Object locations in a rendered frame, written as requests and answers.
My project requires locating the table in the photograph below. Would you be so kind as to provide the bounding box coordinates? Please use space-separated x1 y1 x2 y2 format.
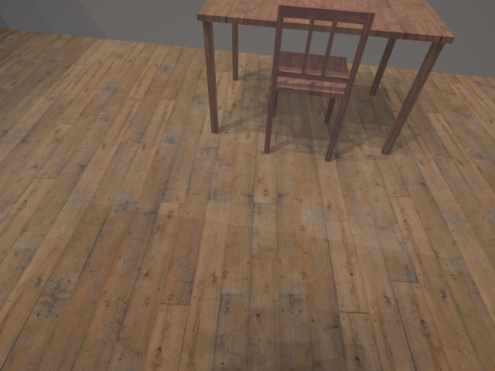
197 0 455 155

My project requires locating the chair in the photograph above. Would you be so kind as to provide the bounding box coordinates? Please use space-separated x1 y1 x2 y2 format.
264 4 376 162

